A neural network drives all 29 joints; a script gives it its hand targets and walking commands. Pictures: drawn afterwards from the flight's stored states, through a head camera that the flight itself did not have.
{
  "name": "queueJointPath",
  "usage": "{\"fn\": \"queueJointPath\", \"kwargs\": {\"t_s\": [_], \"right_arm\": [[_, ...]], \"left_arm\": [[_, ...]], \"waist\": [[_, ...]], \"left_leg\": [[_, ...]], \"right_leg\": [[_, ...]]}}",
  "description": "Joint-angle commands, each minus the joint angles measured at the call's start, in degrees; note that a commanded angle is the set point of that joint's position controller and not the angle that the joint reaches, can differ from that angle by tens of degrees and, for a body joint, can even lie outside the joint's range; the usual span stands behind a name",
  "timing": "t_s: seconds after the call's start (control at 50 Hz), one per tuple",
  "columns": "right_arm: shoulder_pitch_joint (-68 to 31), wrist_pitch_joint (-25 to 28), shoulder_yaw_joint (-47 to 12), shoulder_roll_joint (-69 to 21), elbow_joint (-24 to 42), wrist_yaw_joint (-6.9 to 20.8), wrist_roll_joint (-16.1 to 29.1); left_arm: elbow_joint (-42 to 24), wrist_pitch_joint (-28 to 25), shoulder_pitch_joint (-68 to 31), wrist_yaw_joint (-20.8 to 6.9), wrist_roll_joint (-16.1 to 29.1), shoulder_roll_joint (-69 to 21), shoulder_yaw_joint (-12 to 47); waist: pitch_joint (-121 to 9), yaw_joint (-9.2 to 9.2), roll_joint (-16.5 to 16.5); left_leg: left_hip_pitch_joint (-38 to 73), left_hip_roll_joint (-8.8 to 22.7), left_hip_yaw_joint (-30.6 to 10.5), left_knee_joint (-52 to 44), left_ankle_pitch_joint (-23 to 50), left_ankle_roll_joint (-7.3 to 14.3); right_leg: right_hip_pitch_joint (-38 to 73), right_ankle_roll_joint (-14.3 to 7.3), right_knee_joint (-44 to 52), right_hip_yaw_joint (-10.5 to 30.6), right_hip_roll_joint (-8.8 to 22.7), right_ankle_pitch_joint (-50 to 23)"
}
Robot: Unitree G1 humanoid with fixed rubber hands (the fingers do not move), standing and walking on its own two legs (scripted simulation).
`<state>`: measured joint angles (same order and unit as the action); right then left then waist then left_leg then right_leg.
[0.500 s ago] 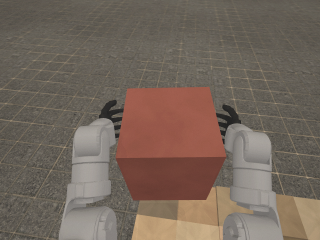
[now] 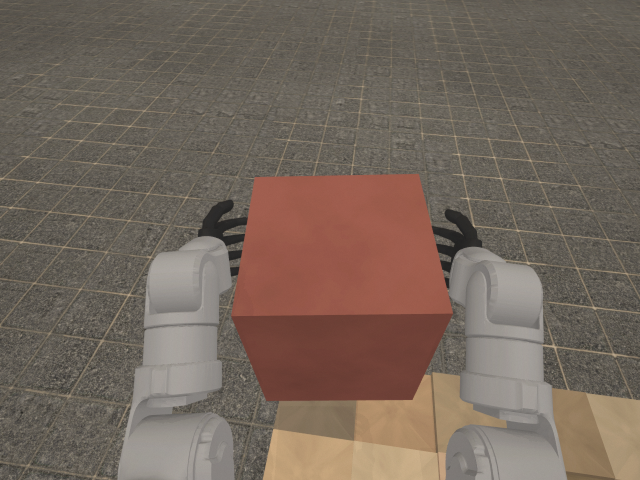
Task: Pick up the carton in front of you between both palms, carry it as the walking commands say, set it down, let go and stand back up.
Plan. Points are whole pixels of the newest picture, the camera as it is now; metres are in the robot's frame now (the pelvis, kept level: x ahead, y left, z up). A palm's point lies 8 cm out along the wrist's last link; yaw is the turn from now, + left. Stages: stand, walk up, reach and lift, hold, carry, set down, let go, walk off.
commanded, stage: carry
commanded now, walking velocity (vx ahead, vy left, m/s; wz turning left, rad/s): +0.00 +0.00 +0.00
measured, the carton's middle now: (337, 294) +0.34 +0.00 +0.05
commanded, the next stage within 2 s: none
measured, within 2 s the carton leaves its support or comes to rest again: neither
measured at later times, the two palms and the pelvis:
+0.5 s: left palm (217, 247) +0.35 +0.15 +0.13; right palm (461, 256) +0.35 -0.15 +0.13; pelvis +0.02 +0.00 +0.00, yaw +0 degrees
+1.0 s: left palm (251, 163) +0.56 +0.14 +0.10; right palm (431, 163) +0.58 -0.16 +0.10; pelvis +0.23 -0.02 +0.00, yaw +2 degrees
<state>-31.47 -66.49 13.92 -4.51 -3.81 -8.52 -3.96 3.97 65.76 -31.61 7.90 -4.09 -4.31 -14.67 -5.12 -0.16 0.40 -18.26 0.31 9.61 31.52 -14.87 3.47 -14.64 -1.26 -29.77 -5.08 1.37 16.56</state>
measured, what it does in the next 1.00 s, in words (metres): walks ahead: right foot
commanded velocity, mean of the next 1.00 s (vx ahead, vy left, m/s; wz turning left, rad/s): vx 0.36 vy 0.00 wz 0.00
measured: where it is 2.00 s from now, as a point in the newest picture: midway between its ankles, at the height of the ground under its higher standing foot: (322, 314)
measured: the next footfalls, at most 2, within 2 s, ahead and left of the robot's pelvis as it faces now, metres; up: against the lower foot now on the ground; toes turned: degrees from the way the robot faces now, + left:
right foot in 0.90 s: +0.35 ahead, -0.09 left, +0.03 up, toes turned -4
left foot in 1.38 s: +0.64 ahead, +0.12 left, +0.03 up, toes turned +11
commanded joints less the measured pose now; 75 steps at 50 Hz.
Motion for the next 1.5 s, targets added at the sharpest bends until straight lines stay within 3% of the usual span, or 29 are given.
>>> {"fn": "queueJointPath", "kwargs": {"t_s": [0.0, 0.28, 0.36, 0.4, 0.48, 0.54, 0.58, 0.6, 0.62, 0.64, 0.68, 0.76, 0.82, 0.88, 0.9, 0.92, 0.94, 0.96, 1.0, 1.04, 1.1, 1.2, 1.28, 1.36, 1.38, 1.4, 1.42, 1.44, 1.48], "right_arm": [[-37.78, 1.08, -33.94, -50.31, 4.43, 5.79, 15.65], [-37.82, 1.06, -33.9, -50.34, 4.36, 5.8, 15.63], [-38.22, 0.96, -33.95, -50.11, 4.45, 5.85, 15.49], [-38.87, 0.86, -33.95, -49.67, 3.82, 5.83, 15.5], [-38.37, 1.02, -33.81, -49.72, 2.48, 5.84, 15.97], [-37.7, 1.43, -32.67, -49.54, 1.85, 5.73, 15.86], [-36.65, 1.71, -32.02, -49.14, 1.37, 5.57, 15.53], [-35.01, 1.81, -31.55, -48.77, 0.66, 5.41, 15.11], [-34.06, 1.89, -31.5, -48.63, 1.02, 5.29, 14.91], [-35.41, 1.97, -32.29, -48.95, 2.93, 5.29, 15.27], [-39.87, 2.48, -36.03, -51.23, 7.72, 5.53, 18.08], [-43.59, 3.55, -40.19, -53.43, 13.19, 6.1, 22.21], [-41.5, 3.53, -41.4, -52.95, 12.97, 6.7, 22.91], [-36.65, 3.1, -40.96, -51.68, 11.16, 7.19, 21.99], [-35.69, 2.97, -40.58, -50.76, 11.17, 7.2, 21.2], [-35.99, 2.63, -40.21, -50.69, 11.59, 7.33, 20.48], [-34.77, 2.46, -39.85, -51.18, 11.78, 7.52, 19.8], [-34.3, 2.48, -39.31, -51.07, 11.54, 7.43, 18.77], [-31.63, 2.61, -38.19, -52.51, 11.61, 7.35, 17.0], [-28.47, 2.97, -37.72, -53.32, 11.84, 7.17, 14.51], [-23.07, 3.52, -38.85, -52.97, 14.18, 6.89, 12.08], [-12.47, 2.48, -43.12, -53.0, 21.33, 7.52, 11.95], [-6.04, -0.42, -46.15, -53.35, 26.03, 9.18, 15.15], [-2.14, -3.16, -47.36, -53.1, 30.29, 10.88, 18.44], [-0.55, -3.67, -47.08, -52.92, 30.9, 11.36, 18.52], [-0.24, -3.38, -47.33, -53.0, 30.33, 11.88, 18.72], [1.55, -3.38, -47.22, -54.39, 29.29, 12.16, 19.29], [0.18, -3.47, -47.64, -55.28, 31.03, 12.53, 19.84], [-0.58, -3.16, -48.5, -57.31, 32.36, 13.06, 20.59]], "left_arm": [[-3.41, -0.13, -36.23, -5.33, 15.75, -50.68, 34.36], [-3.37, -0.11, -36.28, -5.32, 15.74, -50.69, 34.32], [-3.21, -0.14, -36.16, -5.24, 15.55, -50.58, 34.36], [-2.74, -0.17, -36.93, -5.08, 14.99, -49.85, 33.94], [-1.69, -0.22, -35.97, -4.49, 14.2, -48.67, 33.17], [-2.01, -0.46, -36.85, -4.32, 14.57, -49.46, 33.76], [-3.0, -0.65, -37.76, -4.45, 15.68, -50.82, 34.86], [-3.36, -0.65, -38.02, -4.51, 16.19, -50.96, 35.4], [-3.59, -0.77, -38.07, -4.54, 16.68, -51.02, 35.7], [-3.91, -0.98, -38.39, -4.48, 16.76, -51.29, 35.63], [-4.26, -1.39, -36.53, -4.44, 16.51, -51.99, 34.85], [-7.12, -1.91, -34.17, -4.07, 14.04, -50.69, 34.28], [-8.44, -1.81, -32.06, -3.9, 12.07, -48.5, 34.11], [-8.29, -1.55, -29.7, -3.97, 11.6, -47.8, 35.51], [-7.88, -1.48, -28.11, -4.17, 11.76, -47.6, 35.76], [-8.08, -1.78, -27.54, -4.18, 11.43, -47.72, 35.94], [-8.62, -1.8, -28.76, -4.32, 12.57, -48.64, 36.84], [-10.01, -1.49, -28.4, -4.96, 14.45, -50.3, 38.41], [-14.63, -1.85, -33.13, -6.41, 19.02, -54.73, 42.87], [-16.57, -2.3, -34.97, -7.78, 22.25, -57.84, 45.84], [-17.89, -2.48, -30.41, -9.35, 23.8, -58.7, 47.46], [-21.18, -0.82, -16.37, -10.46, 21.97, -56.17, 47.85], [-24.41, 1.62, -5.35, -10.33, 18.49, -53.34, 47.16], [-28.14, 3.86, 0.9, -10.96, 17.44, -53.08, 46.28], [-28.8, 4.29, 1.33, -11.13, 17.32, -52.9, 46.36], [-32.03, 4.87, 1.1, -11.4, 17.76, -53.36, 47.29], [-32.29, 5.3, -0.03, -11.7, 18.21, -53.6, 47.87], [-31.7, 5.15, -0.34, -11.86, 18.55, -54.83, 48.55], [-31.3, 4.47, 0.7, -12.16, 18.99, -57.06, 49.13]], "waist": [[-18.96, 0.11, -0.03], [-18.89, 0.11, -0.02], [-15.95, -0.49, 0.19], [-11.55, -0.41, 1.33], [-11.05, 1.73, 7.55], [-11.99, 1.02, 4.71], [-13.66, -1.37, -5.8], [-14.67, -3.81, -13.37], [-13.51, -5.07, -16.08], [-13.08, -5.73, -10.6], [-15.31, -6.04, -2.87], [-13.83, -4.78, -4.01], [-11.94, -3.62, -6.8], [-19.06, 1.05, -8.92], [-23.96, 3.99, -7.09], [-27.81, 6.2, 2.31], [-29.41, 4.36, 16.93], [-28.28, 3.56, 10.1], [-23.07, 3.48, -0.59], [-22.14, 2.46, 1.24], [-20.29, 2.53, 4.18], [-15.96, 2.3, 6.78], [-11.69, 2.29, 8.39], [-13.72, 0.18, 6.71], [-16.4, -1.0, 4.09], [-22.45, -1.21, -11.52], [-18.55, -0.91, -16.42], [-16.1, -0.88, -11.65], [-14.67, -0.72, -2.4]], "left_leg": [[9.05, 8.29, -8.25, -3.77, 14.7, 0.3], [9.05, 8.34, -8.17, -3.85, 14.48, 0.23], [5.61, 7.26, -8.57, -6.22, -12.36, 0.95], [0.82, 6.66, -8.97, -6.36, -19.01, 1.23], [-7.43, 1.83, -1.27, 5.09, -9.8, -0.2], [-1.45, 1.65, -1.47, -0.77, -8.12, 0.15], [13.15, 6.97, -11.36, -5.31, 0.28, 2.83], [24.48, 13.94, -23.41, -8.02, 9.24, 7.33], [32.94, 19.32, -33.36, -10.26, 15.94, 12.14], [36.61, 21.33, -35.64, -9.0, 20.85, 14.65], [38.23, 20.89, -32.71, -8.05, 16.48, 13.69], [30.86, 16.21, -22.46, -12.83, 10.0, 9.47], [20.05, 12.04, -12.17, -13.2, 23.81, 6.07], [14.48, 9.71, -1.64, 3.23, 51.3, 1.67], [8.94, 7.76, 0.48, 14.2, 44.56, -0.41], [-5.54, 2.96, 0.0, 29.34, 27.69, -2.89], [-18.4, -4.9, -5.52, 44.09, -10.11, -4.08], [-22.23, -1.61, -12.65, 50.48, -11.68, -1.97], [-25.3, 2.29, -12.26, 46.0, -9.14, -1.36], [-23.21, 3.92, -11.52, 37.22, -5.76, -2.23], [-20.78, 3.29, -8.36, 23.45, -7.13, -3.69], [-18.53, 2.2, -3.32, 5.43, 9.27, -4.08], [-12.96, 0.85, 0.4, -5.42, 15.72, -3.57], [5.52, -1.16, 4.17, -10.99, 13.37, -2.0], [15.23, 2.24, 0.87, -10.67, 11.66, -2.72], [31.18, 16.8, -23.63, -10.59, 1.83, 5.56], [32.72, 21.81, -37.35, -17.77, 3.97, 8.15], [31.18, 21.76, -32.94, -16.72, 8.55, 8.31], [23.7, 19.27, -23.89, -17.11, 12.15, 5.06]], "right_leg": [[4.43, -1.06, 3.17, 5.66, 6.83, -13.51], [4.46, -1.05, 3.31, 5.59, 6.9, -13.48], [1.34, -2.6, 5.42, 5.81, 5.87, 11.63], [-0.24, -4.04, 7.76, 8.27, 6.35, 18.09], [7.81, -8.41, 12.39, 17.67, 13.01, 16.08], [6.68, -7.97, 6.57, 13.68, 12.11, 5.46], [-4.94, -3.13, -7.62, 2.12, 4.63, 0.99], [-17.72, -0.61, -17.87, -2.59, 0.82, 3.57], [-31.42, -0.37, -25.11, -2.46, -1.75, 13.12], [-38.23, -0.98, -31.13, 0.11, -0.64, 17.81], [-41.69, -1.78, -36.27, 2.59, 1.56, 15.88], [-37.26, -0.89, -30.33, 1.92, 2.73, 4.94], [-22.29, -1.51, -15.08, -4.96, -1.17, -0.42], [2.53, -3.89, -4.38, -10.84, -7.61, -7.75], [15.69, -4.47, -1.33, -9.17, -7.03, -7.81], [26.58, -9.14, 4.72, 15.53, 5.03, 5.01], [33.36, -16.88, 11.54, 42.29, 18.4, -9.02], [32.5, -17.38, 9.07, 39.79, 18.58, -15.49], [25.63, -14.12, 6.62, 29.56, 16.06, -21.27], [22.31, -10.84, 8.6, 23.56, 14.29, -18.41], [20.3, -10.67, 12.41, 18.52, 14.28, -19.15], [22.26, -7.65, 13.8, 8.48, 11.03, -32.48], [21.59, -5.93, 14.11, 2.8, 9.33, -33.22], [17.69, -2.6, -1.53, -3.37, 8.08, -39.63], [11.54, -1.03, -12.79, -4.97, 6.36, -29.67], [-7.65, 1.71, -29.11, -4.06, 1.78, -14.29], [-21.01, 2.2, -38.18, -0.45, -3.67, 9.32], [-24.92, 0.78, -41.97, 3.85, -0.08, 10.45], [-23.13, -0.32, -35.52, 5.08, 4.22, 4.01]]}}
